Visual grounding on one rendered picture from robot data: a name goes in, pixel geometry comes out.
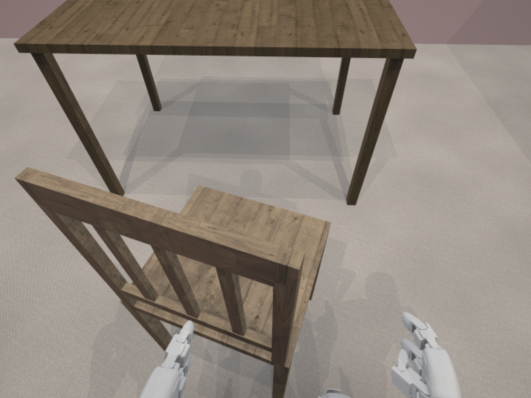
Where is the chair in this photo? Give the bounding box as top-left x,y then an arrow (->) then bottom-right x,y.
15,167 -> 331,398

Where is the robot right hand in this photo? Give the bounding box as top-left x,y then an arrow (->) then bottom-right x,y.
392,312 -> 461,398

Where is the robot left hand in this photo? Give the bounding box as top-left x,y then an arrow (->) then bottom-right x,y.
139,320 -> 194,398

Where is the table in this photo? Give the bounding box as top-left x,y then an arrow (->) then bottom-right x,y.
13,0 -> 417,206

